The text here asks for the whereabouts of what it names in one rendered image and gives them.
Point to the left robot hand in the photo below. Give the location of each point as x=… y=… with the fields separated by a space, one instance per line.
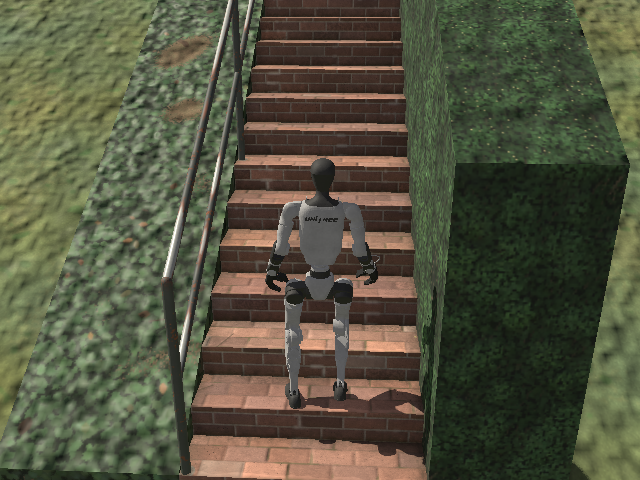
x=280 y=277

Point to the robot left upper arm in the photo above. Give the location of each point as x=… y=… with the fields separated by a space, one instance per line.
x=289 y=211

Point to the robot left forearm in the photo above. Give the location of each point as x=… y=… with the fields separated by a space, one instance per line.
x=274 y=262

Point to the right robot hand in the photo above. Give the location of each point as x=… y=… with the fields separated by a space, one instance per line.
x=373 y=276

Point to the right robot thigh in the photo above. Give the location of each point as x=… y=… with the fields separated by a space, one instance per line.
x=343 y=294

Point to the robot right upper arm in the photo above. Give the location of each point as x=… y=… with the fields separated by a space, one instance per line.
x=353 y=213

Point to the robot left foot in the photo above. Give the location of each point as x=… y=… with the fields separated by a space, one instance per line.
x=294 y=400

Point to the robot right forearm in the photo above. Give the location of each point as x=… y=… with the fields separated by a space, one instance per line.
x=367 y=262

